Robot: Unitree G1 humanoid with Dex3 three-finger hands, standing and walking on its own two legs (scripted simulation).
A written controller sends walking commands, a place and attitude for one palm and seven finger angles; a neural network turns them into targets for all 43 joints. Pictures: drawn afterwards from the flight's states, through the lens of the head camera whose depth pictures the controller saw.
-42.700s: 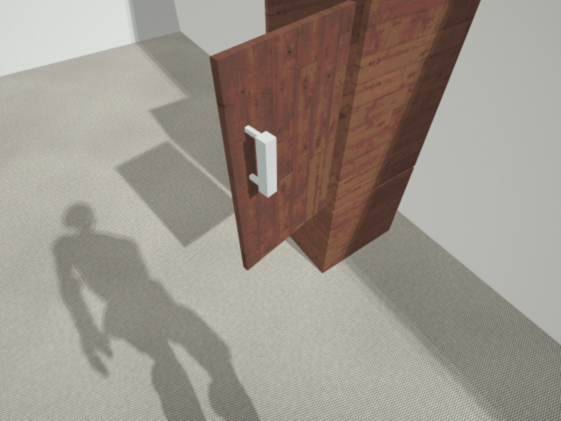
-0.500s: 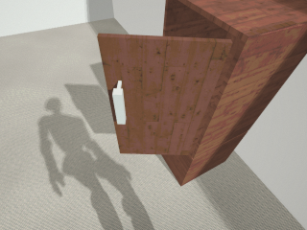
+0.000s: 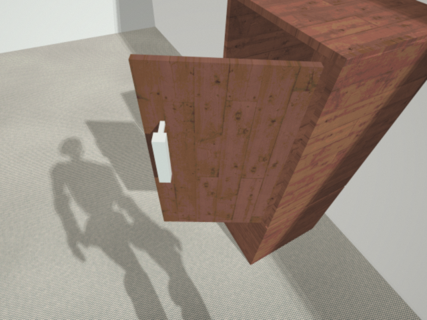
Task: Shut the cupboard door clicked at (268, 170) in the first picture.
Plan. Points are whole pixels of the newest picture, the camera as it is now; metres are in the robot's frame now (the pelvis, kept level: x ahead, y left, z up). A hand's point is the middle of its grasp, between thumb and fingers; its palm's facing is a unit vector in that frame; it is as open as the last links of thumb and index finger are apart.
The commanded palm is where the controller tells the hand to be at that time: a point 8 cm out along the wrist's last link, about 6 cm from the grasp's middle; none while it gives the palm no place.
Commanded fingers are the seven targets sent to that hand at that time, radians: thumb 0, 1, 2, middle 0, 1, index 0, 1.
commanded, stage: raise the hand and make a fist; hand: left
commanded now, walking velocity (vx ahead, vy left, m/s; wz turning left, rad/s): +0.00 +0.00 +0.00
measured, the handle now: (163, 152) +0.44 +0.14 +0.04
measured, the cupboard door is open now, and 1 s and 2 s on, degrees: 61 61 61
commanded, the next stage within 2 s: bring the fist close to the handle in 1.96 s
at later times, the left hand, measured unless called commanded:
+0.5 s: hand out of the picture +0.13 +0.17 -0.06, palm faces +0.19 -0.98 -0.02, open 6.0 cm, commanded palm +0.12 +0.22 -0.04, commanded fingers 0.00 0.90 0.90 -0.62 -0.76 -0.62 -0.76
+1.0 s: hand (125, 280) +0.19 +0.17 -0.01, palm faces +0.09 -1.00 -0.04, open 3.7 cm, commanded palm +0.15 +0.22 +0.00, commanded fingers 0.00 0.90 0.90 -1.08 -1.26 -1.08 -1.26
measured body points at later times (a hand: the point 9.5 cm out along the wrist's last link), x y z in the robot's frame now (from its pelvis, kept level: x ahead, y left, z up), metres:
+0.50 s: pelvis -0.03 -0.05 -0.09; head +0.00 -0.04 +0.36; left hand +0.11 +0.22 -0.05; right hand +0.21 -0.28 -0.12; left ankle -0.01 +0.04 -0.74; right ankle +0.03 -0.11 -0.74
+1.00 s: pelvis +0.00 -0.04 -0.06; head +0.05 -0.04 +0.38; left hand +0.18 +0.22 +0.00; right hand +0.17 -0.28 -0.14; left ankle -0.01 +0.04 -0.74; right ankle +0.03 -0.11 -0.74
